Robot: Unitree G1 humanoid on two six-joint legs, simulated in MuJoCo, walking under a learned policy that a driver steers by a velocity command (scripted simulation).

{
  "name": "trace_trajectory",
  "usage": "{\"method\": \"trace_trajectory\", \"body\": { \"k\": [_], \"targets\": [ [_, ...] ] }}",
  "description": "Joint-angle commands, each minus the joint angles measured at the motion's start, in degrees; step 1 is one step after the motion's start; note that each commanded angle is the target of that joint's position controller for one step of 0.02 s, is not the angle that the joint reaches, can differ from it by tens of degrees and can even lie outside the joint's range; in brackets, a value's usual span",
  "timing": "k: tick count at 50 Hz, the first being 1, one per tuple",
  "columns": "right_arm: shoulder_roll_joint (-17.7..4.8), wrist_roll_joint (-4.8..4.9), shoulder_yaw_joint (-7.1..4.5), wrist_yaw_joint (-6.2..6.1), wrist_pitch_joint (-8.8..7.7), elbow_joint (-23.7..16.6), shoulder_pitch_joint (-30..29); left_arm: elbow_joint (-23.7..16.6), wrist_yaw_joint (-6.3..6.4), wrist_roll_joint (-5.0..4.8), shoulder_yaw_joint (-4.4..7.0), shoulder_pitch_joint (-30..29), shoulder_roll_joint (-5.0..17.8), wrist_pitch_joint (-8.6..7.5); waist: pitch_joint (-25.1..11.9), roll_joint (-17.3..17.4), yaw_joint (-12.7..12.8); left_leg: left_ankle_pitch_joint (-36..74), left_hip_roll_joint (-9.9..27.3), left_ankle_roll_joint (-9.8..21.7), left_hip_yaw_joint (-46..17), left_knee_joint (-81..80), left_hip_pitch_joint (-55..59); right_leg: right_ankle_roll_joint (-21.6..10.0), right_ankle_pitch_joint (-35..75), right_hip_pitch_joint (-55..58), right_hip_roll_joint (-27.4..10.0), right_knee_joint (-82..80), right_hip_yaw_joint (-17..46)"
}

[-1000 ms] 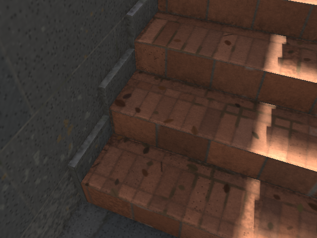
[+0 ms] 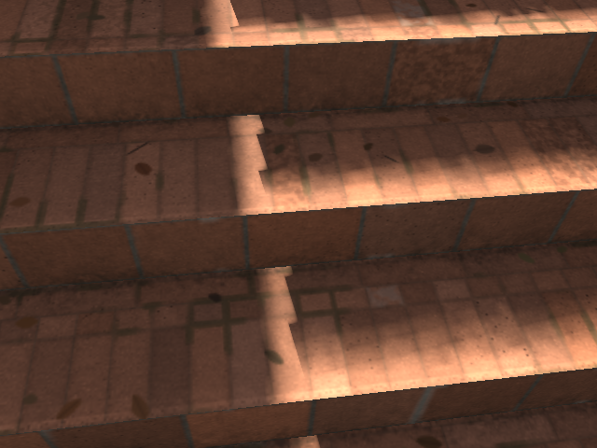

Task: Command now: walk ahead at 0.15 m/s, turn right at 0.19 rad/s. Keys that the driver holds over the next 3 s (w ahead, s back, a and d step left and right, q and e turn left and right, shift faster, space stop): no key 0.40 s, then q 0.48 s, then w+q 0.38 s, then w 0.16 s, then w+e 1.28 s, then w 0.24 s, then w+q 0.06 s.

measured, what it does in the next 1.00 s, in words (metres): climbs, turning left: right foot 0.18 m higher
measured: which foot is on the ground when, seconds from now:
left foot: down 0.00-0.76, up 0.78-1.00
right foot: up 0.00-0.70, down 0.72-1.00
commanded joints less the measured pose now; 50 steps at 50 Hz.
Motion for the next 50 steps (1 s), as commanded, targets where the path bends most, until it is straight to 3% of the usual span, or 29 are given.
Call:
{"method": "trace_trajectory", "body": {
  "k": [1,2,3,4,5,7,9,12,18,21,25,28,29,30,33,34,35,36,37,38,39,40,41,42,43,44,45,47,50],
  "targets": [
    [-2.90,-1.27,0.31,1.11,-0.52,5.61,15.60,-2.11,0.04,-0.14,-0.20,8.41,-1.49,-0.04,-5.99,4.22,4.28,76.06,22.64,12.02,-20.91,-6.73,19.17,2.21,-3.63,-17.74,-1.20,33.30,5.35],
    [-1.48,-1.03,0.93,1.59,-0.69,4.08,10.39,-2.29,0.00,1.04,0.04,6.43,-0.20,1.20,-2.08,1.40,5.73,59.68,20.76,12.76,-18.32,-9.58,12.43,2.88,-3.59,-19.34,-2.71,36.52,3.19],
    [-1.46,-1.00,1.15,1.78,-0.81,2.94,6.77,-3.18,-0.12,2.42,0.08,3.53,0.49,2.31,-1.66,0.16,6.64,49.58,18.95,11.27,-16.82,-10.69,9.40,3.42,-3.30,-21.12,-3.41,39.60,1.56],
    [-2.32,-0.78,1.17,1.66,-0.97,3.35,7.51,-3.54,-0.47,3.18,-0.04,1.70,0.57,3.29,-1.44,0.22,5.91,49.87,17.47,10.17,-14.01,-10.77,7.29,3.88,-2.48,-22.20,-2.97,42.23,0.40],
    [-3.68,-0.47,1.06,1.45,-0.89,3.97,8.32,-4.63,-0.82,3.15,-0.22,-0.09,0.42,4.32,-1.36,1.76,5.80,47.73,16.74,9.85,-11.85,-11.53,4.51,4.25,-1.80,-21.76,-3.40,41.63,-0.05],
    [-5.22,-0.41,0.65,1.48,-0.64,6.09,13.32,-5.76,-0.09,2.09,-0.83,-3.51,-1.31,5.65,-1.33,5.33,3.60,45.55,15.64,10.64,-11.27,-12.32,5.23,3.85,-3.70,-26.48,-2.63,50.80,-2.69],
    [-4.93,-0.09,0.67,1.27,-0.08,7.26,16.67,-7.52,0.76,1.99,-1.31,-7.39,-1.43,6.24,-0.80,4.43,2.48,37.26,15.10,10.46,-11.35,-12.23,8.05,3.49,-3.96,-33.20,-3.63,52.71,-2.70],
    [-4.75,0.05,0.73,0.23,0.70,8.29,20.57,-9.68,0.74,2.43,-2.06,-11.92,-1.83,6.66,-1.59,5.32,0.88,29.93,14.52,10.49,-12.78,-11.98,14.15,4.23,-4.17,-40.24,-6.30,51.25,-5.47],
    [-5.53,-0.57,0.30,-1.27,0.52,8.36,22.56,-12.38,0.80,1.98,-2.58,-15.25,-2.34,7.52,-2.31,8.24,-0.41,30.98,17.50,11.68,-15.41,-12.96,20.11,6.26,-3.34,-42.99,-11.13,43.05,-6.46],
    [-6.54,-1.00,-0.54,-1.19,0.78,8.50,24.00,-14.65,1.44,1.92,-2.48,-18.96,-2.64,6.96,-1.02,8.04,-1.98,28.45,21.46,13.68,-19.14,-14.46,24.97,5.02,-8.61,-52.22,-12.53,50.54,-5.10],
    [-8.42,-1.50,-1.89,-1.67,1.71,7.39,24.90,-20.36,0.90,1.77,-2.77,-25.99,-3.32,5.61,0.41,6.74,-4.12,22.52,22.13,13.53,-21.99,-15.37,27.36,4.55,-12.46,-61.68,-13.83,54.59,-4.73],
    [-9.69,-1.58,-2.78,-1.85,1.91,5.79,23.23,-24.75,0.49,1.38,-3.05,-28.69,-3.68,5.25,1.01,6.90,-4.14,16.64,21.92,12.34,-22.24,-16.67,24.38,4.53,-13.47,-64.23,-15.17,53.96,-3.82],
    [-10.05,-1.58,-3.00,-1.87,1.96,5.23,22.41,-26.29,0.41,1.29,-3.14,-29.36,-3.69,5.24,1.03,7.15,-3.94,15.21,21.67,11.78,-21.96,-17.23,22.88,4.51,-13.20,-64.02,-15.64,53.01,-3.66],
    [-9.82,-1.09,-3.30,-1.89,2.72,6.03,23.08,-29.11,0.37,2.25,-3.89,-30.83,-5.02,5.47,-0.19,7.86,-3.49,14.10,19.13,9.68,-21.63,-16.17,20.89,3.99,-13.70,-62.18,-16.99,47.76,-1.80],
    [-12.70,-1.39,-4.49,-1.60,3.19,2.22,17.92,-33.32,0.01,2.15,-3.83,-29.20,-3.88,5.84,-3.18,9.14,-0.85,13.81,18.33,7.49,-20.48,-18.70,15.95,3.66,-5.40,-51.68,-18.99,36.53,-2.05],
    [-14.72,-0.40,-5.28,-0.90,3.78,-1.25,12.62,-32.46,-0.19,0.50,-4.85,-25.49,-5.48,5.99,-5.92,9.05,1.65,21.08,17.02,5.90,-15.98,-22.75,5.32,1.80,-16.54,-31.83,-17.16,19.70,-4.53],
    [-16.38,-0.27,-5.97,-0.20,4.31,-2.90,11.44,-31.86,0.24,-0.96,-4.26,-23.25,-4.35,6.44,-6.91,10.74,1.77,24.01,15.63,4.47,-14.32,-24.10,0.76,1.36,-16.75,-19.13,-14.28,13.23,-8.02],
    [-17.63,-0.17,-6.37,0.26,4.81,-3.06,11.49,-30.25,0.79,-1.53,-3.30,-19.59,-3.18,6.92,-7.76,12.04,2.23,25.78,16.00,3.98,-13.98,-22.40,3.02,1.21,-13.52,-14.74,-12.53,7.84,-9.46],
    [-15.37,-0.05,-5.49,2.57,4.31,-2.06,13.11,-25.14,1.54,-1.40,-0.96,-5.85,0.15,6.06,-17.18,10.54,8.32,56.49,11.47,2.28,-7.45,-6.30,3.50,-0.06,-4.00,-0.27,-9.06,9.46,-9.44],
    [-13.42,2.32,-5.44,3.95,4.17,-10.48,3.76,-25.20,1.77,1.21,2.02,1.96,10.70,5.48,-22.54,-13.33,14.83,24.15,1.13,-3.72,-4.67,19.03,-11.19,-3.49,-4.90,5.59,-24.71,-13.39,19.90],
    [-7.49,-0.40,-4.93,4.85,4.10,-13.43,3.16,-26.20,2.78,1.88,3.01,-2.88,15.30,6.50,-25.75,-29.02,11.13,-13.87,-4.92,-4.49,-12.89,44.45,-15.54,-7.31,-9.05,-1.25,-31.67,-36.56,44.35],
    [-1.92,-2.93,-4.47,4.58,4.95,-12.72,6.95,-28.54,3.01,1.36,2.26,-12.20,12.35,6.47,-19.87,-23.22,5.64,-13.88,-5.34,-4.92,-22.29,62.55,-19.75,-7.40,-16.71,-10.75,-33.32,-37.99,41.61],
    [-2.42,-3.23,-4.54,3.53,6.33,-13.68,7.02,-28.31,3.18,1.30,0.89,-20.17,8.35,6.84,-12.31,-19.03,0.50,-11.09,-2.76,-4.71,-18.69,65.98,-24.56,-5.76,-24.16,-16.57,-31.74,-35.15,34.80],
    [-3.60,-3.28,-4.74,1.74,7.14,-14.70,7.40,-26.97,3.62,1.22,-0.47,-25.70,3.25,7.21,-2.81,-18.41,-3.76,-6.74,-1.37,-5.21,-15.02,64.82,-28.67,-2.77,-25.68,-22.10,-29.10,-29.77,24.10],
    [-5.47,-3.89,-4.81,0.66,7.59,-13.94,8.76,-25.08,3.94,1.30,-1.87,-26.32,-1.45,7.42,0.82,-14.63,-5.69,-1.17,-1.72,-6.06,-11.50,63.48,-28.33,-0.64,-21.98,-25.39,-25.96,-24.56,13.80],
    [-6.03,-4.56,-5.05,0.17,8.52,-12.42,11.57,-24.56,3.72,1.54,-2.27,-24.37,-3.33,6.99,-1.16,-12.28,-5.84,2.05,-2.57,-6.49,-8.55,67.90,-25.58,-1.00,-16.23,-25.78,-24.51,-20.49,6.88],
    [-6.11,-4.18,-4.94,0.22,8.94,-12.24,11.88,-23.29,3.12,2.04,-2.30,-21.84,-3.55,6.08,-2.54,-9.91,-5.65,3.68,-2.75,-6.42,-7.19,70.57,-25.68,-1.65,-16.81,-25.11,-24.82,-20.11,4.97],
    [-5.40,-3.00,-4.14,0.83,8.94,-14.22,8.26,-20.67,1.85,2.48,-1.38,-16.98,-1.37,3.96,-1.74,-6.03,-4.08,4.65,-2.06,-5.70,-6.75,72.95,-30.58,-2.64,-22.00,-21.78,-27.50,-22.57,6.59],
    [-7.16,-3.04,-4.20,1.86,8.59,-18.03,1.34,-18.79,1.47,2.65,0.36,-11.31,2.62,1.88,-2.11,-2.37,-1.24,5.72,-0.72,-5.13,-7.83,71.46,-36.77,-2.23,-24.59,-13.27,-31.49,-25.81,7.90]
  ]
}}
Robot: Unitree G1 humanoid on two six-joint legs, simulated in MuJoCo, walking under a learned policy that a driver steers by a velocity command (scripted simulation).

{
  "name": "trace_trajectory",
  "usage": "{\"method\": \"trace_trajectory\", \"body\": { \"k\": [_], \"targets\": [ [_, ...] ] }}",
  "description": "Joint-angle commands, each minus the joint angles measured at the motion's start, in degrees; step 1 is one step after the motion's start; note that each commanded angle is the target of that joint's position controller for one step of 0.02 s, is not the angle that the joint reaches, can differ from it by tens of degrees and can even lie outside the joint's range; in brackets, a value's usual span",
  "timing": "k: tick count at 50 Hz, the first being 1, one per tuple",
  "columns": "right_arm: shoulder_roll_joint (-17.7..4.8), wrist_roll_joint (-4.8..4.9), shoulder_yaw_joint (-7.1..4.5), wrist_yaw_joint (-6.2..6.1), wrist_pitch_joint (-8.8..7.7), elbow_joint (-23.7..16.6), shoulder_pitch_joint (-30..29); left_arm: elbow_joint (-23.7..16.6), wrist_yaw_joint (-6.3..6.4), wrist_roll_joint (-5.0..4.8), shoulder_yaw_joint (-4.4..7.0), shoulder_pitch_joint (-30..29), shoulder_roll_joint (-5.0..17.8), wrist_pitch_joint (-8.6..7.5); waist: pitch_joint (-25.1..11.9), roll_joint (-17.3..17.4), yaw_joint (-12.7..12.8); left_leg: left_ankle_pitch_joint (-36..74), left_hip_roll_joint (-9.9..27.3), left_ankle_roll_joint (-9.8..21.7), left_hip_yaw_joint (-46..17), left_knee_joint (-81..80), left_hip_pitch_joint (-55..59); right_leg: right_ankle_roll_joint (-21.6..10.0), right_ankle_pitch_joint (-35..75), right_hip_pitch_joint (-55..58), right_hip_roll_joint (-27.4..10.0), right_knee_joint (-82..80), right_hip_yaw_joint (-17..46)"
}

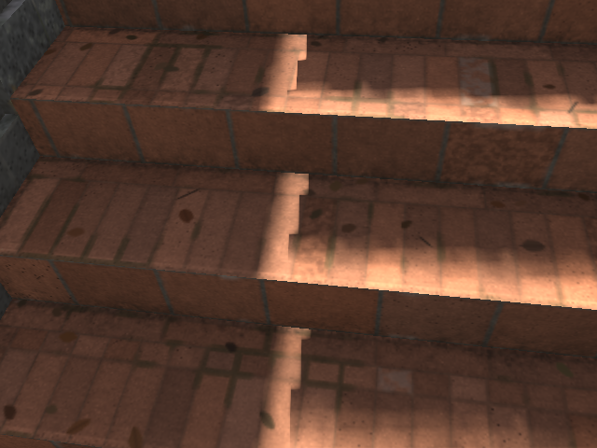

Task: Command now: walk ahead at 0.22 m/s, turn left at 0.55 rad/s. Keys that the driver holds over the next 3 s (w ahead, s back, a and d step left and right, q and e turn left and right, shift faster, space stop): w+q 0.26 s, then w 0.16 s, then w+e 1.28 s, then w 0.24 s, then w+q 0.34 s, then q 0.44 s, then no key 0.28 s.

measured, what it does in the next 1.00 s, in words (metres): steps to the left: left foot 0.18 m lower, then right foot 0.16 m higher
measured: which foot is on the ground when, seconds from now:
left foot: up 0.00-0.48, down 0.50-0.92, up 0.94-1.00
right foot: down 0.00-0.46, up 0.48-0.92, down 0.94-1.00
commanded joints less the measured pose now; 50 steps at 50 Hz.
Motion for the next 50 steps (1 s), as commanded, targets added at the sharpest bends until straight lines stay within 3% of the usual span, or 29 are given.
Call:
{"method": "trace_trajectory", "body": {
  "k": [1,5,9,15,18,21,23,24,25,26,27,28,29,30,31,32,34,36,38,39,40,41,43,45,46,47,48,49,50],
  "targets": [
    [-2.03,-0.15,-0.30,0.89,0.16,-3.49,2.89,-2.83,-0.25,0.32,2.44,0.17,7.47,-3.22,-2.51,-5.59,-0.80,2.47,3.02,0.38,-3.74,1.44,-7.57,-5.10,-12.94,10.32,-13.57,-29.40,22.39],
    [-4.09,-0.04,-1.68,1.65,0.88,-5.87,1.08,-2.97,-0.28,0.49,3.88,1.21,9.55,-4.68,-4.41,-5.98,-0.55,3.77,5.10,-0.16,-3.89,-1.05,-7.13,-5.06,-12.52,17.03,-17.55,-33.02,18.23],
    [-3.37,0.56,-2.02,2.50,1.20,-7.19,-0.09,-3.07,-0.62,1.15,4.58,2.97,10.28,-4.01,-3.80,-7.48,0.65,0.60,7.67,-0.45,-2.34,-9.05,-4.51,-4.89,-11.17,21.00,-18.74,-34.65,12.68],
    [-2.70,0.80,-2.54,1.92,1.46,-8.61,-1.46,-4.60,-1.86,2.12,5.14,2.02,12.80,-4.75,-3.45,-11.34,1.40,-4.42,8.83,1.27,-2.68,-8.66,-0.91,-4.17,-13.38,20.66,-22.49,-33.34,9.27],
    [-2.37,1.21,-1.83,2.39,1.20,-9.55,-0.51,-5.69,-2.08,3.00,4.88,0.45,13.54,-4.33,-2.96,-11.25,0.53,-7.44,11.19,2.45,-1.75,-25.92,6.15,-1.03,-11.49,17.99,-20.68,-29.24,4.75],
    [-2.90,3.29,-1.64,2.37,0.64,-6.23,6.86,-5.78,-2.01,3.37,4.67,-0.49,13.63,-1.97,-4.86,-11.69,-1.30,-8.01,11.67,4.15,7.05,-50.79,26.81,0.72,-13.33,11.69,-14.89,-18.48,-2.20],
    [-0.16,4.13,-0.60,2.40,-1.09,-0.08,18.50,-7.02,-1.48,1.02,3.68,-4.02,9.03,0.72,-2.03,1.30,-6.69,21.36,11.14,4.00,9.57,-73.91,42.82,0.04,-6.69,4.33,-8.28,5.40,-7.11],
    [-0.85,3.17,-0.23,3.16,-2.52,4.00,23.89,-8.33,-1.10,-0.65,3.24,-7.49,6.62,1.67,2.92,10.79,-9.37,28.79,12.05,3.01,4.81,-82.83,47.02,-1.37,-15.37,-4.88,-2.13,25.16,-5.79],
    [0.11,1.95,1.61,4.58,-4.20,5.90,27.96,-9.10,-0.86,-2.63,2.04,-11.21,2.34,2.09,7.91,14.02,-11.30,27.16,10.60,0.86,2.25,-83.40,42.67,-3.80,-19.04,-12.99,4.92,46.70,3.19],
    [-5.03,0.73,2.86,4.75,-4.53,3.54,24.14,-12.17,-0.80,-6.16,0.79,-13.50,-5.59,2.74,7.49,18.31,-6.97,60.26,16.00,0.07,-3.71,-67.08,37.99,-3.40,-17.97,-22.33,16.78,70.39,16.25],
    [-13.63,0.49,0.73,4.10,-5.33,3.21,27.60,-13.58,-0.64,-6.00,1.08,-2.74,-5.15,1.35,-0.49,21.26,0.15,76.05,20.74,-5.82,-8.27,-60.82,41.79,-1.60,-7.71,-30.37,17.34,74.52,21.49],
    [-15.02,0.53,-0.84,2.64,-4.56,3.08,25.26,-11.56,-0.40,-3.71,1.29,4.52,-2.90,-0.36,-7.84,20.36,4.29,59.43,25.30,-4.33,-14.66,-64.35,49.95,-0.06,-1.41,-37.19,15.92,78.88,18.85],
    [-10.81,0.22,-0.20,1.84,-3.76,2.30,19.94,-10.64,-0.58,-0.07,1.08,1.81,-2.33,-2.54,-8.48,13.57,5.51,35.28,26.91,-2.54,-16.70,-69.71,51.81,0.43,7.80,-43.23,15.77,82.26,17.05],
    [-13.40,1.92,-1.17,0.76,-3.82,0.91,15.75,-12.99,-0.98,1.59,0.84,-3.86,-1.28,-2.66,-8.09,16.95,4.46,-7.44,33.44,-0.32,-27.84,-82.95,50.23,1.55,12.73,-49.52,12.32,80.82,15.07],
    [-6.59,3.15,0.71,-0.17,-5.00,2.20,14.65,-13.62,-1.88,1.76,1.51,-11.69,1.81,-2.57,2.05,12.17,1.62,-21.71,33.23,1.02,-31.57,-90.37,46.25,1.50,16.92,-55.33,11.29,80.87,14.78],
    [-2.64,3.17,1.97,-0.65,-6.67,4.48,16.51,-14.45,-3.26,1.86,1.55,-16.96,3.13,-2.10,8.43,4.22,0.79,-17.13,33.67,2.30,-30.53,-91.88,41.90,0.94,19.76,-56.09,10.83,79.35,16.08],
    [-2.29,2.27,1.84,-0.15,-8.63,8.10,19.76,-14.74,-4.35,0.68,1.21,-17.77,3.21,-0.93,9.26,-1.81,1.67,3.15,28.92,0.25,-15.12,-88.91,39.87,-0.56,17.19,-48.50,11.88,68.08,15.96],
    [-1.64,2.01,1.84,-0.45,-8.68,11.14,21.66,-14.93,-3.82,-0.38,0.26,-18.04,0.49,0.16,7.28,0.85,2.06,6.53,24.80,-0.46,-6.63,-90.69,40.48,-3.25,12.60,-44.19,12.58,60.82,13.13],
    [-0.09,2.14,2.23,-1.51,-7.84,13.66,27.94,-14.27,-3.15,-1.33,-1.06,-19.73,-1.64,0.48,6.03,0.91,-0.81,18.51,21.00,0.91,-0.29,-93.85,46.39,-5.52,7.53,-44.34,13.68,53.15,5.90],
    [2.37,2.61,3.17,-2.47,-7.12,15.34,31.08,-14.21,-2.82,-1.74,-1.68,-21.00,-2.81,0.59,5.93,1.22,-2.36,30.70,18.13,0.16,3.71,-94.16,48.33,-6.65,6.12,-41.53,14.47,48.51,3.19],
    [1.84,3.14,3.67,-3.61,-6.55,16.16,30.94,-14.46,-2.59,-2.12,-2.50,-19.72,-4.51,0.04,4.03,0.66,-0.54,45.53,17.76,-0.46,7.36,-93.73,50.05,-7.91,5.15,-35.94,13.92,41.54,2.48],
    [2.14,3.99,4.12,-4.26,-6.27,14.16,26.08,-10.42,-2.43,-2.49,-2.49,-13.46,-3.36,-0.12,-1.18,-0.79,2.23,71.03,15.09,-3.05,14.59,-90.42,45.61,-8.62,6.73,-20.19,17.87,33.75,-4.69],
    [-4.45,4.67,2.91,-6.09,-7.10,10.94,21.57,-8.48,-1.50,-2.56,-1.49,-4.52,0.77,2.24,-10.13,8.25,8.52,108.68,20.63,-0.16,13.60,-82.03,45.27,-8.81,-0.14,-1.90,20.05,21.08,-7.79],
    [-9.33,5.24,0.73,-5.41,-7.05,7.27,17.00,-6.32,-1.67,-1.34,0.43,6.04,6.29,3.56,-16.51,13.84,13.27,120.80,22.90,0.12,13.02,-61.36,50.06,-11.30,-8.60,6.80,21.62,10.60,-2.07],
    [-11.75,5.76,-0.61,-3.93,-7.18,4.26,14.32,-5.49,-2.24,-1.05,1.75,11.20,9.68,2.95,-19.05,10.76,15.22,107.56,21.23,1.37,11.45,-43.82,45.20,-14.57,-5.45,15.75,21.05,-0.78,5.37],
    [-7.80,5.00,-0.49,-1.46,-7.38,2.10,9.73,-4.83,-3.01,-1.91,2.76,8.99,10.53,2.17,-18.02,-3.00,14.74,33.02,12.53,2.93,8.65,-21.54,28.22,-17.79,3.86,26.54,17.57,-21.18,20.32],
    [-0.30,1.45,1.57,1.28,-7.52,-5.41,1.69,-5.68,-3.08,-0.46,4.26,0.63,13.98,1.90,-13.51,-15.67,9.97,-5.98,-0.51,0.19,-1.14,11.96,-1.13,-26.91,17.27,26.62,4.30,-35.27,58.84],
    [4.91,-1.29,3.31,2.54,-8.09,-8.49,5.77,-5.24,-2.28,-1.42,4.00,1.43,12.84,0.35,-10.06,-6.56,5.74,-5.69,1.43,2.64,-8.43,18.56,-7.46,-24.23,20.36,23.11,-0.05,-38.79,65.18],
    [7.03,-0.99,4.44,2.75,-7.73,-7.27,7.34,-1.30,-1.59,-0.26,3.70,4.79,10.86,-1.11,-6.31,-0.35,3.47,-5.47,2.05,3.88,-9.67,21.11,-10.55,-22.68,5.81,20.81,0.19,-39.53,58.93]
  ]
}}
Over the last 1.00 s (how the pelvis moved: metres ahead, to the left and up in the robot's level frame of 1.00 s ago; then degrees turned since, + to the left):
0.12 -0.19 0.10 16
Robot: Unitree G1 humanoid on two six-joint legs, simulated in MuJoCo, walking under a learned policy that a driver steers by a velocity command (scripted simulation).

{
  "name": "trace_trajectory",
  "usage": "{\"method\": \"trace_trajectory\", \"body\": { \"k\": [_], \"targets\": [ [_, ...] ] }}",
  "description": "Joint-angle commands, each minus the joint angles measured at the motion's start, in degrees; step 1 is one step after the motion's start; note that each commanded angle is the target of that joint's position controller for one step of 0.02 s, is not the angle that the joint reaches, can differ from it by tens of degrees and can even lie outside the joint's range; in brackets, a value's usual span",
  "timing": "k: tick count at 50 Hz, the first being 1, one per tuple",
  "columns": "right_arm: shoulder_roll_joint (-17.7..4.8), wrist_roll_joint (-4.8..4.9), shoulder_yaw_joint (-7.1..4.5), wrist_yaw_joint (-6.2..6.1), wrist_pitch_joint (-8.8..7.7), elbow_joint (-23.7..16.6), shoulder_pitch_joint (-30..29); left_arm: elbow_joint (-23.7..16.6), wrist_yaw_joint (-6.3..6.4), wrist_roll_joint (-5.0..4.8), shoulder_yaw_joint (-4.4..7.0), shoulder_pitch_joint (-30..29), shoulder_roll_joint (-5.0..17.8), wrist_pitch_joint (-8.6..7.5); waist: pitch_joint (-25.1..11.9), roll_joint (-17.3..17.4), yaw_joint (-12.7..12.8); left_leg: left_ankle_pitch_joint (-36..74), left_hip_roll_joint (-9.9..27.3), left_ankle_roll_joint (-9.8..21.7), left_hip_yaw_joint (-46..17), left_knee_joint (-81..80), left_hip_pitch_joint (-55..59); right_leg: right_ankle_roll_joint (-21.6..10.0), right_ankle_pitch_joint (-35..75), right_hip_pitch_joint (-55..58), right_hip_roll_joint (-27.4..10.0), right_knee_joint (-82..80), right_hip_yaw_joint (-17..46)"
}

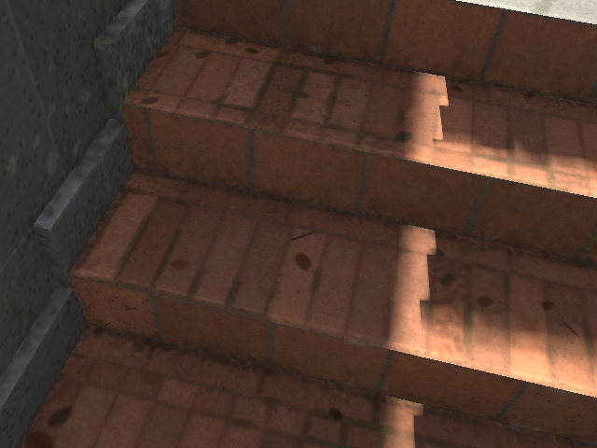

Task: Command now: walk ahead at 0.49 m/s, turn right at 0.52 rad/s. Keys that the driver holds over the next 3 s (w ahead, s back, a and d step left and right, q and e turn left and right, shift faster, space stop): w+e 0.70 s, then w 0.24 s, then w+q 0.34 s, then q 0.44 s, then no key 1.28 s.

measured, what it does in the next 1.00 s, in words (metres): climbs, turning right: left foot 0.16 m higher, then right foot 0.16 m higher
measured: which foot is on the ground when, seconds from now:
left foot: up 0.00-0.34, down 0.36-0.94, up 0.96-1.00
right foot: down 0.00-0.36, up 0.38-0.92, down 0.94-1.00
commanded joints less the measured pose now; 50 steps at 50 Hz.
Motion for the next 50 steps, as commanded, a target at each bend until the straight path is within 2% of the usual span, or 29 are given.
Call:
{"method": "trace_trajectory", "body": {
  "k": [1,3,4,7,9,12,13,15,17,18,19,20,21,23,25,27,32,35,38,40,42,43,44,45,46,47,48,49,50],
  "targets": [
    [4.40,-2.12,2.34,2.07,-1.63,-13.71,-8.02,3.81,1.12,1.44,2.31,6.55,4.56,-3.60,3.30,6.35,-3.22,-8.10,-2.97,2.02,-9.63,32.92,-31.29,-5.62,7.27,11.52,-18.81,-40.62,46.36],
    [5.17,-1.94,3.41,0.90,0.25,-13.74,-8.51,6.55,1.37,1.30,1.43,5.68,3.57,-5.36,8.48,5.13,-5.89,-13.13,-1.43,0.88,-8.06,32.18,-35.73,-1.30,14.70,8.84,-14.09,-39.58,32.52],
    [4.38,-1.97,3.53,0.55,1.01,-13.43,-8.34,7.39,0.69,-0.13,1.40,6.44,3.66,-6.17,8.85,4.36,-6.03,-13.57,-0.23,0.63,-7.28,28.70,-35.89,-0.52,16.21,7.87,-12.91,-38.67,28.04],
    [1.47,-2.15,3.46,0.73,1.40,-17.12,-18.08,8.94,0.75,-1.00,1.27,10.30,6.00,-8.24,9.92,3.37,-3.08,-12.12,1.98,-0.90,-0.48,12.35,-34.90,-0.70,26.01,5.46,-12.08,-42.88,25.64],
    [4.70,-1.56,3.83,-0.23,1.09,-20.80,-25.32,11.15,1.56,-0.05,2.33,18.70,9.36,-9.51,6.57,-6.44,1.11,-19.44,2.39,-0.75,-0.30,28.25,-47.56,-4.06,34.02,18.59,-18.43,-45.17,33.47],
    [6.34,-1.77,5.27,-0.56,0.60,-27.96,-39.21,13.71,2.04,-0.51,4.14,28.13,11.14,-9.24,4.83,-7.41,6.87,-34.63,5.07,2.12,-5.44,20.64,-59.11,-1.34,34.48,34.30,-19.53,-47.80,35.51],
    [6.04,-1.02,5.57,0.11,0.42,-29.02,-42.06,13.59,2.36,-0.23,4.40,27.49,11.08,-8.56,4.80,-6.17,6.25,-34.27,5.10,1.97,-4.51,15.24,-58.25,-0.41,36.02,35.77,-19.79,-50.45,33.51],
    [4.84,1.23,5.63,0.86,1.91,-25.61,-33.32,8.44,1.40,-2.86,4.96,16.54,12.24,-6.74,-0.90,-0.36,-0.03,-27.66,2.38,3.61,4.37,-12.97,-10.87,2.30,54.26,10.73,-17.05,-58.40,23.02],
    [-1.69,2.93,0.73,-1.04,2.40,-16.52,-6.77,5.52,-0.17,-2.92,6.65,10.06,17.52,-8.53,-17.56,-7.55,-12.62,-22.26,-2.13,4.69,2.97,-18.99,16.06,5.71,102.85,13.90,-17.19,-31.97,21.27],
    [-8.29,1.03,-2.01,-0.76,1.32,-14.48,2.09,5.64,-1.13,-3.52,7.06,6.85,17.93,-11.49,-25.34,-3.69,-18.32,-22.22,-1.09,5.42,-4.55,-30.76,27.52,6.72,100.03,13.04,-15.35,-15.45,22.91],
    [-15.32,-1.24,-3.59,-1.20,0.06,-11.97,4.40,1.74,-2.86,-3.81,4.90,3.17,8.31,-12.21,-29.44,22.69,-17.09,-33.03,16.93,10.52,-35.84,-52.97,32.17,11.29,36.59,1.26,-1.74,13.60,19.66],
    [-13.13,-0.19,-3.50,-1.62,0.49,-13.10,-4.67,0.09,-2.88,0.36,4.59,6.62,6.39,-12.09,-31.05,25.41,-9.85,-37.81,21.15,11.58,-55.27,-63.97,27.68,11.57,22.85,-3.79,-1.30,32.84,24.94],
    [-8.23,0.44,-2.77,-1.86,0.86,-12.06,-10.03,-0.53,-2.92,0.92,4.57,7.48,5.49,-11.46,-22.13,18.74,-5.78,-49.78,18.88,9.25,-49.21,-62.37,22.30,11.60,26.28,-7.80,-4.30,33.78,22.85],
    [-1.63,1.53,-1.62,-2.20,0.44,-6.60,-12.67,0.13,-1.74,1.35,4.06,7.37,2.43,-8.35,-5.43,7.43,-1.60,-44.97,16.53,8.65,-33.86,-55.08,9.04,11.69,29.88,-13.47,-7.69,34.53,14.70],
    [2.18,-0.99,-0.34,-0.68,-1.41,0.46,-8.10,-1.22,-2.08,0.72,2.20,3.64,-1.21,-5.60,-2.55,0.66,-0.25,-30.82,15.57,8.69,-25.55,-54.89,5.40,9.61,31.20,-16.34,-7.48,47.10,14.19],
    [2.21,-0.52,-0.27,1.24,-4.50,5.09,-4.29,-4.32,-1.16,0.53,0.42,2.05,-4.42,-5.48,-0.33,6.75,-0.19,-22.06,16.97,9.03,-22.83,-59.36,9.02,7.58,23.00,-28.26,-6.70,58.83,17.42],
    [-4.44,0.36,-1.22,0.09,-6.54,3.76,-8.51,-7.42,-1.22,0.20,1.09,-2.38,1.16,-2.94,7.09,-2.29,4.27,-18.94,18.45,5.38,-9.72,-70.22,5.14,10.53,22.47,-32.69,-9.07,48.93,17.82],
    [-6.89,-0.29,-1.58,-0.01,-7.65,5.38,-0.50,-7.00,-0.81,0.55,0.78,-5.16,-1.75,-1.33,7.87,1.66,1.16,-16.49,18.93,6.68,-4.62,-71.56,15.43,9.05,20.97,-42.88,-8.73,57.05,14.75],
    [-8.95,-0.45,-2.09,1.03,-7.83,7.95,7.12,-9.34,-0.13,0.63,-0.04,-15.25,-3.04,-2.33,10.73,3.23,-2.55,-13.42,19.45,7.66,-3.08,-74.47,26.84,7.65,10.02,-56.92,-9.56,61.92,12.47],
    [-4.62,-0.23,-0.99,1.14,-5.82,10.91,10.97,-12.63,-1.20,0.81,-0.61,-22.76,-3.56,-2.11,9.11,5.74,-3.51,-5.66,16.66,5.55,2.95,-78.54,29.31,7.21,5.61,-53.29,-12.80,50.46,9.91],
    [-4.16,0.50,-0.62,-0.50,-4.14,11.34,11.61,-13.07,-3.23,0.25,-1.44,-22.34,-2.85,-1.96,6.65,7.20,-4.17,5.64,14.29,7.68,8.37,-84.60,31.17,7.39,4.93,-42.71,-15.67,32.55,0.83],
    [-2.62,2.61,-0.03,-0.89,-3.44,12.14,11.55,-14.24,-4.46,-1.85,-3.09,-24.69,-5.71,-1.97,6.63,6.11,-4.07,19.26,12.79,8.47,10.68,-89.92,25.82,4.99,6.31,-25.51,-16.35,14.68,-5.15],
    [-3.29,3.72,0.22,-1.09,-3.40,11.57,11.52,-12.46,-5.08,-2.08,-3.04,-23.03,-5.84,-1.02,2.29,2.73,-4.75,40.41,13.36,9.67,9.80,-87.69,23.26,4.47,10.19,-9.61,-11.86,7.91,-11.73],
    [-9.65,3.58,-1.14,-1.45,-3.39,12.38,12.93,-9.27,-4.11,-1.41,-2.16,-11.92,-6.09,-0.28,-3.86,9.47,-0.20,82.76,17.79,9.17,10.10,-74.84,28.99,3.59,7.57,-0.97,-6.55,9.79,-13.11],
    [-15.03,4.35,-2.40,-0.87,-4.40,10.90,11.23,-6.51,-3.89,-1.14,-1.23,-0.24,-3.82,0.30,-11.75,15.56,5.44,100.08,19.97,7.59,8.31,-62.63,34.65,1.99,9.73,5.95,-4.13,5.62,-10.74],
    [-18.14,5.96,-3.50,1.19,-5.95,8.68,4.96,-4.27,-3.64,-1.23,0.24,9.53,-0.23,-0.54,-17.01,20.21,11.26,98.11,17.28,5.94,8.67,-51.38,33.41,0.64,15.67,16.03,-4.34,-5.07,-6.94],
    [-16.73,7.62,-4.07,2.70,-8.07,5.01,2.92,-0.77,-2.63,-0.10,2.43,13.76,4.40,-0.84,-21.71,17.59,12.80,82.51,10.53,3.75,4.70,-35.62,14.57,-0.85,10.88,30.78,-9.24,-12.00,12.67],
    [-9.01,6.52,-3.23,5.09,-8.43,0.56,-0.01,0.40,-2.28,0.63,5.77,15.48,13.63,-1.50,-23.02,-4.20,11.09,8.37,-3.82,0.15,-0.33,-6.42,-3.87,-4.62,10.00,38.56,-26.36,-36.34,49.64],
    [-7.27,5.29,-3.62,5.06,-8.82,-0.36,-2.94,1.01,-1.82,1.69,6.75,9.91,15.82,-2.13,-28.43,-4.78,8.39,0.06,-5.64,1.32,-13.99,18.65,-6.22,-3.15,9.67,36.44,-29.28,-42.06,57.60]
  ]
}}
Over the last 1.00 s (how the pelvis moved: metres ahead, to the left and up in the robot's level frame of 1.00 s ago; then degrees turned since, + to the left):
0.15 0.22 -0.02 1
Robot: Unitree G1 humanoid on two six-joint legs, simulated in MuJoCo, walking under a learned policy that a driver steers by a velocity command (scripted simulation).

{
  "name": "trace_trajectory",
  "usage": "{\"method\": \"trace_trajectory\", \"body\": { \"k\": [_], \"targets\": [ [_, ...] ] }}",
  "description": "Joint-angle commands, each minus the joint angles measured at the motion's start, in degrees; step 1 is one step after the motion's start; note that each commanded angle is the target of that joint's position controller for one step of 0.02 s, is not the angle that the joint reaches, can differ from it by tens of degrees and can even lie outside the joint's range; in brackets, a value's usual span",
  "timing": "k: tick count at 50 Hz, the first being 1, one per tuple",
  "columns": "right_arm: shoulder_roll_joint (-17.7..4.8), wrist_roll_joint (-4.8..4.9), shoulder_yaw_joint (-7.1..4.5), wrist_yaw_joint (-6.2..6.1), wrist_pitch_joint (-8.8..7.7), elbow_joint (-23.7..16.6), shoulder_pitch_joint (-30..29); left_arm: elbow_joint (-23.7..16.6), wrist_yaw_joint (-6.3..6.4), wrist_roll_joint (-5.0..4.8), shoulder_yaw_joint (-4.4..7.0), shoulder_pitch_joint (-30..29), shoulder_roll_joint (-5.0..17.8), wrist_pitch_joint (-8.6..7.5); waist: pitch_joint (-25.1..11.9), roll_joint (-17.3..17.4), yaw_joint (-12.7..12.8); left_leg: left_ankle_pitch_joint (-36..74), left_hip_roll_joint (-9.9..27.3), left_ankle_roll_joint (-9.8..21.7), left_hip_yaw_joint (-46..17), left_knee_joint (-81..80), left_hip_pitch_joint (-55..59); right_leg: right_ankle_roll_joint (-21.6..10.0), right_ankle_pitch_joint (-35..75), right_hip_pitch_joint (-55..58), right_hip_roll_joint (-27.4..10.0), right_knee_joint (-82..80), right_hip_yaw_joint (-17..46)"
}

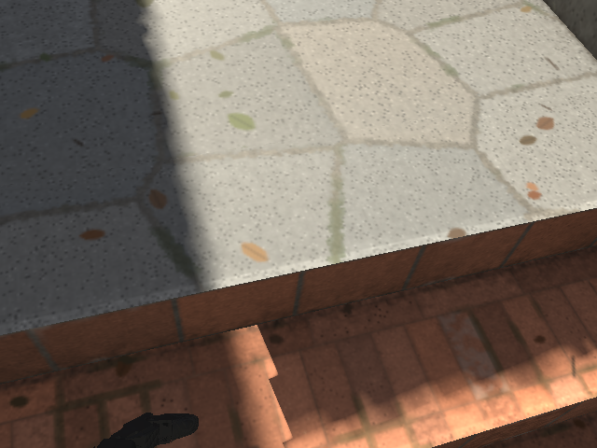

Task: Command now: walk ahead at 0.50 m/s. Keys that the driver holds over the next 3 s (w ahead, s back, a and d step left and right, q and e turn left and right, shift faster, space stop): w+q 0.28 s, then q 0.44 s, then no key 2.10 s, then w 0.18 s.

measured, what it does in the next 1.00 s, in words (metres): climbs, turning left: left foot 0.16 m higher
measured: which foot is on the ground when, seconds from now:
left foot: up 0.00-0.40, down 0.42-1.00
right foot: down 0.00-0.42, up 0.44-1.00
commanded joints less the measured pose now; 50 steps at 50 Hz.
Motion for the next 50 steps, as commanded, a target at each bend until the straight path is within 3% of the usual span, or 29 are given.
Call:
{"method": "trace_trajectory", "body": {
  "k": [1,2,3,4,5,8,10,12,13,15,16,18,19,20,21,22,23,24,25,27,29,32,33,36,39,46,47,49,50],
  "targets": [
    [-6.18,-1.09,-3.00,1.18,-2.81,-14.63,-11.41,2.96,1.34,1.08,6.56,12.54,15.46,-2.23,-27.77,2.02,6.36,2.76,-11.08,3.50,-12.99,61.60,-33.43,-9.23,-6.96,46.51,-19.93,-49.00,52.92],
    [-2.95,-2.59,-1.92,0.38,-2.51,-17.60,-16.40,7.32,1.60,0.38,5.52,14.03,11.27,-3.34,-17.42,4.85,5.03,3.24,-9.44,5.30,-10.29,63.04,-40.15,-7.72,-8.84,41.37,-18.20,-46.90,47.16],
    [0.19,-3.77,-0.64,-0.16,-2.33,-19.45,-17.82,11.00,1.95,1.29,3.55,15.93,6.06,-4.46,-10.03,3.69,2.92,-0.31,-9.10,7.18,-9.89,66.15,-45.30,-7.31,0.03,37.25,-17.28,-46.97,40.71],
    [2.07,-4.19,0.56,-0.30,-0.99,-19.34,-16.17,14.48,2.28,1.91,2.29,17.10,1.40,-4.96,-6.70,3.41,0.29,-1.51,-9.38,8.01,-10.67,69.88,-49.39,-6.70,3.06,34.70,-16.08,-46.86,34.11],
    [4.02,-4.29,1.39,-0.36,0.03,-19.75,-14.79,16.87,2.35,2.06,1.88,18.21,-0.22,-6.24,-4.35,4.04,-1.47,-2.05,-9.32,8.67,-11.56,72.47,-52.85,-5.06,15.05,33.36,-16.57,-46.57,29.13],
    [4.98,-2.79,2.31,-0.55,2.68,-20.56,-16.75,19.41,1.66,2.15,0.87,17.90,-0.61,-8.47,-0.63,2.78,-4.48,-9.58,-10.41,8.56,-12.70,70.31,-61.77,-1.09,18.39,30.37,-16.12,-51.34,15.06],
    [6.11,-1.91,2.91,-2.34,4.00,-21.73,-22.44,21.63,0.80,1.93,0.53,21.45,1.35,-9.79,2.68,-0.39,-3.03,-14.82,-13.15,9.11,-7.75,80.76,-70.07,-0.93,21.12,29.80,-16.82,-56.15,11.10],
    [5.98,-3.75,3.88,-3.46,5.54,-26.64,-31.42,22.38,-0.03,0.78,0.62,21.06,4.44,-10.93,5.61,0.40,-4.79,-14.91,-10.94,8.62,-4.85,71.19,-71.44,1.29,12.14,25.57,-14.17,-60.95,6.48],
    [5.02,-4.20,3.97,-4.05,5.92,-27.60,-33.38,22.92,0.65,0.31,0.38,22.36,4.87,-11.18,5.48,0.75,-3.97,-13.71,-10.91,7.88,-1.77,66.94,-70.34,1.53,12.18,24.89,-12.26,-63.08,5.54],
    [1.28,-4.10,3.74,-3.06,6.90,-28.04,-34.69,21.72,3.55,-1.79,0.23,24.93,7.51,-10.53,-0.31,0.04,-2.33,-12.90,-8.11,7.23,6.00,51.18,-57.84,0.43,34.94,31.07,-12.59,-71.09,1.90],
    [1.11,-3.18,3.83,-2.62,6.85,-24.79,-30.29,20.51,4.19,-2.16,-0.08,22.32,7.40,-10.19,-3.35,0.75,-3.76,-15.03,-8.58,8.17,11.50,40.94,-45.34,-0.04,57.22,31.35,-10.66,-69.24,-4.11],
    [0.08,-0.67,3.74,-2.99,7.35,-19.78,-21.23,18.38,6.07,-5.67,1.04,23.39,13.72,-11.36,-15.23,-6.13,-6.72,-11.91,-12.73,9.61,14.87,27.90,-25.12,-2.38,105.10,37.66,-14.66,-57.08,-2.70],
    [-1.38,-1.20,3.11,-2.58,7.57,-17.78,-14.88,16.91,6.51,-4.98,2.34,21.21,17.09,-11.59,-20.67,-8.47,-9.75,-14.13,-13.79,9.82,13.61,21.64,-23.33,-1.27,114.27,46.94,-16.75,-46.69,-2.33],
    [-4.16,-2.15,2.23,-2.07,6.57,-16.25,-9.99,14.23,5.30,-4.85,3.64,18.48,19.67,-11.22,-24.33,-10.33,-11.12,-14.27,-15.05,9.79,10.26,9.29,-18.18,-0.97,112.79,52.13,-17.33,-34.97,-1.47],
    [-6.39,-2.84,0.77,-1.49,5.48,-14.13,-7.90,11.55,4.24,-5.06,3.82,17.02,18.16,-10.79,-25.06,-7.78,-12.00,-7.78,-17.71,9.77,2.67,-8.92,-10.54,0.92,96.96,50.15,-13.30,-19.56,-1.32],
    [-13.69,-4.03,-1.96,-2.24,5.82,-14.09,-12.23,5.66,2.18,-2.28,3.14,18.41,10.98,-11.22,-24.36,11.54,-5.91,28.89,-2.96,20.70,-30.27,-16.46,6.18,8.47,15.47,19.50,0.54,14.18,1.58],
    [-15.83,-5.00,-3.55,-2.75,7.17,-14.02,-12.78,5.54,0.51,-0.50,2.22,21.59,7.32,-11.32,-32.14,7.07,-5.08,32.05,4.75,25.24,-50.83,-25.06,7.61,8.08,12.58,11.15,3.23,39.34,15.73],
    [-12.75,-5.74,-3.50,-3.15,6.73,-13.67,-16.67,2.13,0.21,0.33,1.33,19.97,3.70,-11.15,-27.45,3.24,-1.33,10.84,3.91,25.03,-48.32,-26.70,-1.25,7.02,17.46,5.91,2.03,48.07,16.25],
    [-9.84,-4.73,-3.21,-3.59,6.16,-11.05,-17.16,-0.62,1.02,1.65,0.75,14.33,1.43,-11.13,-16.63,-1.85,0.27,-1.05,1.46,21.30,-41.65,-26.03,-8.97,5.77,20.80,0.26,1.04,49.76,15.58],
    [-4.65,-4.54,-2.38,-3.54,5.16,-6.31,-13.92,-3.98,2.28,2.40,-1.10,9.80,-1.95,-9.61,-4.58,-5.64,1.86,1.01,-3.81,16.54,-27.21,-24.48,-19.00,3.83,17.11,-7.23,-0.69,50.39,14.87],
    [-2.78,-3.57,-1.73,-3.29,4.39,-4.18,-9.72,-4.88,3.10,2.29,-1.63,11.08,-2.06,-7.64,-2.12,-4.60,3.28,9.95,-5.72,14.58,-19.27,-23.94,-21.44,4.28,13.60,-9.49,-1.99,46.88,14.24],
    [-5.50,-4.18,-1.69,-3.93,3.56,-6.02,-9.23,-4.30,3.49,2.11,-1.56,11.05,-0.51,-5.50,-2.54,-3.48,3.68,15.02,-8.13,13.73,-15.29,-21.69,-23.77,5.64,14.68,-9.17,-2.65,34.17,10.82],
    [-6.41,-4.96,-1.74,-4.19,3.03,-6.82,-7.67,-3.68,4.07,1.72,-1.27,9.49,-0.86,-4.86,-5.77,0.54,2.17,24.93,-6.73,14.90,-17.21,-20.30,-21.10,5.63,15.35,-10.66,-0.96,42.19,7.76],
    [-11.45,-4.79,-3.39,-5.33,2.63,-7.69,-3.66,-7.47,5.06,1.49,-2.08,1.11,-3.01,-4.41,-7.30,4.69,-1.41,13.82,-3.27,15.69,-27.02,-23.41,-11.14,6.60,11.87,-24.57,-2.37,51.21,9.03],
    [-10.85,-4.64,-3.71,-5.34,2.43,-7.36,-0.34,-10.55,5.10,2.68,-2.89,-6.59,-3.77,-3.36,-8.12,4.69,-4.20,6.87,-1.02,16.04,-30.14,-24.93,-1.70,6.99,9.66,-33.46,-3.43,54.56,9.31],
    [-9.87,-3.82,-3.88,-6.97,4.22,-5.89,2.83,-14.43,2.52,2.24,-3.65,-11.03,-4.38,-1.69,-7.59,5.83,-6.33,10.61,0.21,14.70,-28.78,-28.97,8.85,8.25,5.45,-31.83,-6.99,35.51,8.82],
    [-11.37,-3.35,-4.05,-7.30,4.68,-7.39,1.42,-15.97,2.37,0.74,-5.15,-11.62,-6.57,-1.05,-8.02,7.61,-5.82,14.90,1.58,14.47,-27.56,-36.24,5.48,5.97,-5.80,-21.79,-7.74,23.70,8.69],
    [-12.37,-4.14,-4.40,-7.18,5.88,-8.14,-1.18,-16.62,2.03,-1.17,-5.10,-10.13,-5.79,0.17,-7.30,11.03,-3.94,17.59,1.44,13.17,-22.38,-40.01,-0.59,3.23,-15.41,-4.89,-6.74,9.83,5.79],
    [-12.31,-3.90,-3.97,-5.47,5.98,-9.61,-3.67,-12.62,2.27,-2.94,-4.10,-2.61,-4.33,0.12,-10.27,10.80,-1.81,35.05,0.24,12.04,-14.80,-37.56,-4.62,1.29,-19.07,9.10,-4.16,5.53,0.98]
  ]
}}
Over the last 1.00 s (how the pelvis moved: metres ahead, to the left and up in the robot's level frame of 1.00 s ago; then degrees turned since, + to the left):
0.56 -0.05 0.29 -28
